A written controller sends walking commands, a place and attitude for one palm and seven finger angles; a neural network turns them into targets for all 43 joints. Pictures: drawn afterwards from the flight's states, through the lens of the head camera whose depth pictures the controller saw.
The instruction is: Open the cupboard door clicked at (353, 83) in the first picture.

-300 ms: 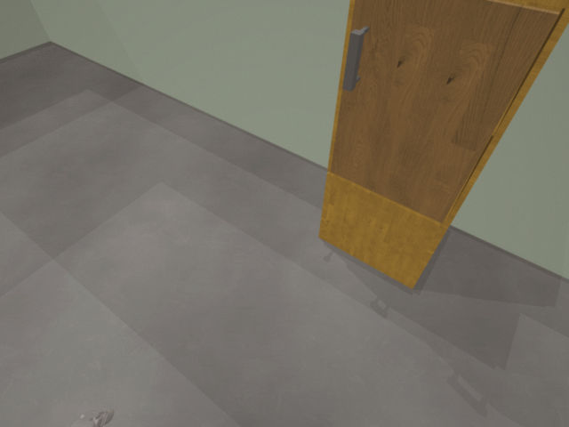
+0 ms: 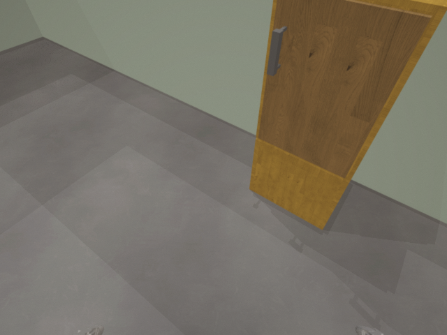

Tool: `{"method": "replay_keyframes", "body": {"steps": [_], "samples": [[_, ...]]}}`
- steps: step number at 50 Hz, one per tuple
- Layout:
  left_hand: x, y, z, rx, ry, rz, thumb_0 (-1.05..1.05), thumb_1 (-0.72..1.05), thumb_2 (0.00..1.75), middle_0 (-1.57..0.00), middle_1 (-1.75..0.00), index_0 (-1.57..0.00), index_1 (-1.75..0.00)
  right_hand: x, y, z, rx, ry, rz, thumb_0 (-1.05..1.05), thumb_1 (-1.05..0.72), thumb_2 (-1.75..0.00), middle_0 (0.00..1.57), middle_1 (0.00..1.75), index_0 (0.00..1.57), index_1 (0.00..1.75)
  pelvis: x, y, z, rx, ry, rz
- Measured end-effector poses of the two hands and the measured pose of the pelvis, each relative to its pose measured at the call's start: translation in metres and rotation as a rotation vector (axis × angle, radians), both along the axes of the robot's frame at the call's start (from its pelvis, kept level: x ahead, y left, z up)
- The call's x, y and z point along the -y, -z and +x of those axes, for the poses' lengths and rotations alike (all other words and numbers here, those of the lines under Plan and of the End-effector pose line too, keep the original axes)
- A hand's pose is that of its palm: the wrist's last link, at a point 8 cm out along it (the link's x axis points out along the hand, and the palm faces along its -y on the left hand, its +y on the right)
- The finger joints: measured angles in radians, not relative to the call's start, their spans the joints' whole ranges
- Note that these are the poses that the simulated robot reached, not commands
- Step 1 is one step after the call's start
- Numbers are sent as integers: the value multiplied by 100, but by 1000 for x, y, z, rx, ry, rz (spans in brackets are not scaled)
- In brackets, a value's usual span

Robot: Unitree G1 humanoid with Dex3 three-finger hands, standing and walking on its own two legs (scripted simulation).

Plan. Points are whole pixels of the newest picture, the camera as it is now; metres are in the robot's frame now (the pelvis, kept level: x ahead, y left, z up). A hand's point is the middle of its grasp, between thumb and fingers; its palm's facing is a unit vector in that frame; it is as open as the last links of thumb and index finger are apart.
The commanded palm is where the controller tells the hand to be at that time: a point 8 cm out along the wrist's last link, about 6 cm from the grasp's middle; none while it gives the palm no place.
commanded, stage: stand and wait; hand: left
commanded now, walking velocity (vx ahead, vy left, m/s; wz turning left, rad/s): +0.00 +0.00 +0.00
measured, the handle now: (277, 51) +0.93 -0.12 +0.08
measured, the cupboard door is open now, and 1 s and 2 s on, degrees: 0 0 0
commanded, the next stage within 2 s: look at it before walking up in 0.52 s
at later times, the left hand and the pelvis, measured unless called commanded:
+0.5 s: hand out of the picture +0.07 +0.24 -0.15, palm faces -0.03 -0.94 -0.35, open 7.4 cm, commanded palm none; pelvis -0.01 -0.01 +0.00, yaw +0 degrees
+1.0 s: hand out of the picture +0.07 +0.23 -0.15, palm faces -0.02 -0.94 -0.34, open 7.4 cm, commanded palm none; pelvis -0.01 -0.01 +0.01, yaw +0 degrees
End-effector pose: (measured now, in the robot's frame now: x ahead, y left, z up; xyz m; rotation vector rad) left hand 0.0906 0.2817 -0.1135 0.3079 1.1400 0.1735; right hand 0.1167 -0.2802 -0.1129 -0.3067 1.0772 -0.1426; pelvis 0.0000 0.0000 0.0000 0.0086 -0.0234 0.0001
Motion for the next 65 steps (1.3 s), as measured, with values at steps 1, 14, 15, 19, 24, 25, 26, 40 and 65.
{"method": "replay_keyframes", "body": {"steps": [1,14,15,19,24,25,26,40,65], "samples": [[1,0,-2,-6,-2,0,0,90,90,-21,-30,-21,-30,1,1,-3,-7,3,-1,0,-91,-90,21,30,20,30,1,0,0,0,0,0],[0,1,-27,-73,-23,22,1,90,90,-21,-30,-21,-30,23,7,-48,-124,52,-21,0,-91,-90,21,30,20,30,10,-2,-5,6,2,-2],[0,0,-27,-75,-23,23,1,90,90,-21,-30,-21,-30,24,7,-50,-130,54,-22,0,-91,-90,21,30,20,30,11,-3,-6,6,3,-1],[0,-1,-28,-73,-21,27,1,90,90,-21,-30,-21,-30,27,8,-58,-144,63,-22,0,-91,-90,21,30,20,30,12,-3,-8,8,4,-2],[2,-2,-25,-63,-14,27,0,90,90,-21,-30,-20,-30,28,8,-63,-146,66,-18,0,-91,-90,21,30,20,30,14,-4,-10,9,5,-1],[3,-3,-25,-60,-13,26,0,90,90,-21,-30,-20,-30,28,8,-64,-145,67,-17,0,-91,-90,21,30,20,30,14,-4,-11,9,5,-1],[3,-3,-24,-58,-11,25,0,90,90,-21,-30,-20,-30,28,8,-64,-144,66,-17,0,-91,-90,21,30,20,30,14,-4,-11,9,5,-2],[8,-3,-23,-46,-7,15,0,90,90,-21,-30,-21,-30,25,7,-62,-132,59,-9,0,-91,-90,21,30,20,30,15,-5,-14,7,4,-2],[2,-1,-37,-80,-32,16,0,90,90,-21,-30,-20,-30,24,4,-53,-130,43,-19,0,-91,-90,21,30,20,30,13,-6,-12,6,-1,-4]]}}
